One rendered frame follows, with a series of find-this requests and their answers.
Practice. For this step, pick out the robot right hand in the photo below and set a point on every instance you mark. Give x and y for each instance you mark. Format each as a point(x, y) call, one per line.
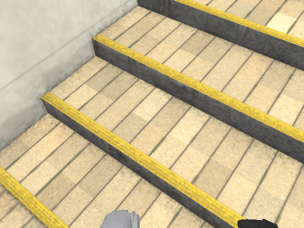
point(255, 223)

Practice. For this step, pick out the left robot thigh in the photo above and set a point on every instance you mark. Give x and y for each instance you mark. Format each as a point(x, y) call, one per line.
point(121, 219)

